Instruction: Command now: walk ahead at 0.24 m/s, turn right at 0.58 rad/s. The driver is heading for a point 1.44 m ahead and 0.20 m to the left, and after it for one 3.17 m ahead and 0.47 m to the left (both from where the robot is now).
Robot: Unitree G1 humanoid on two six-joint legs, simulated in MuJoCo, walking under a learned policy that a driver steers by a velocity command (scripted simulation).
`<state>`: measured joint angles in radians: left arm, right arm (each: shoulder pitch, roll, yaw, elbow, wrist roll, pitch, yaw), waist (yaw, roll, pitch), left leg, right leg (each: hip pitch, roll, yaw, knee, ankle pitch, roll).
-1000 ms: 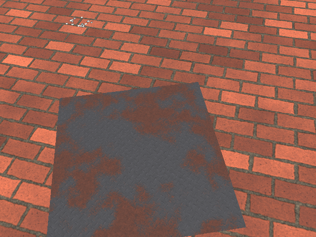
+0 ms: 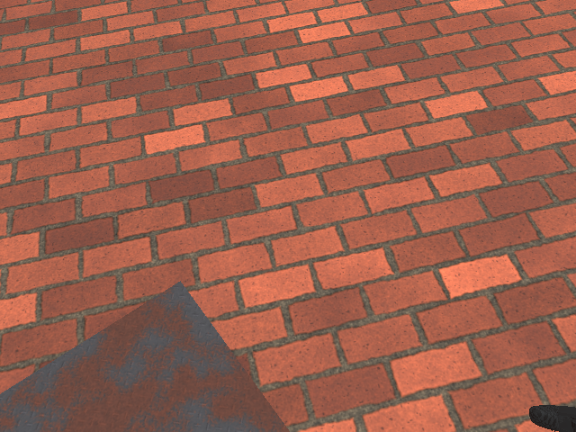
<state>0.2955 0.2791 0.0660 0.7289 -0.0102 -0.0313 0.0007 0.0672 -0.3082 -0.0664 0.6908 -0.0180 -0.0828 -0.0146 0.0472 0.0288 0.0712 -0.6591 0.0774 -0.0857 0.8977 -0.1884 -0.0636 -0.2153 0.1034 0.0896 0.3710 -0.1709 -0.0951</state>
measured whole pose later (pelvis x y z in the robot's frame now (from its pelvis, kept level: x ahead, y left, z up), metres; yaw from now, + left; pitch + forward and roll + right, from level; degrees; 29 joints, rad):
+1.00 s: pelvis +0.15 +0.05 -0.02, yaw +14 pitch +1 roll +0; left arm 0.15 0.32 0.08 0.75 0.01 0.01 0.03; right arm 0.14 -0.31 -0.07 0.64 0.00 0.04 0.02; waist 0.01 -0.03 0.07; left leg -0.32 -0.04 0.00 0.57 -0.27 0.05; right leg -0.38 -0.07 -0.01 0.94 -0.55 0.06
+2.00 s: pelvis +0.37 +0.05 -0.04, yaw +3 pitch +2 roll +2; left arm 0.06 0.30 0.05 0.55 -0.02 -0.04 -0.06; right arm 0.41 -0.30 -0.06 0.84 0.02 -0.05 -0.02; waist -0.09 -0.04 0.06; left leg 0.07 0.07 0.19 0.51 -0.51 -0.05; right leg -0.55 0.00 -0.03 0.59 -0.04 -0.07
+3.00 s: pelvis +0.53 +0.12 -0.02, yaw +11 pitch +2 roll +0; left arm 0.17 0.32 0.08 0.71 0.00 0.02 0.03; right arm 0.16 -0.30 -0.07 0.56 0.01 0.04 0.01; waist 0.02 -0.03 0.06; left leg -0.35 -0.02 0.02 0.62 -0.28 0.04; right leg -0.32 -0.10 -0.08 0.77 -0.46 0.04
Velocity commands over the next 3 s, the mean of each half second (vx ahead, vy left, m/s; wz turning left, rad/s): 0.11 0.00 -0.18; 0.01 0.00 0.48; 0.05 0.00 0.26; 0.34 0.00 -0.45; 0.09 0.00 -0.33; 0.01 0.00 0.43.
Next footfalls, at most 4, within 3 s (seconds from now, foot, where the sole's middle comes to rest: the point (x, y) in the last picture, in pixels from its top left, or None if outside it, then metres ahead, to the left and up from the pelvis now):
0.18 left None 0.27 0.12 -0.78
0.54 right None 0.18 -0.11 -0.78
0.92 left None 0.18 0.16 -0.78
1.36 right None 0.27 -0.06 -0.78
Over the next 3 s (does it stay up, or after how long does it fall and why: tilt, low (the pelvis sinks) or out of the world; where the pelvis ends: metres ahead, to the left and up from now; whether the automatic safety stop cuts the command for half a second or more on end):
stays up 0.53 0.12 -0.02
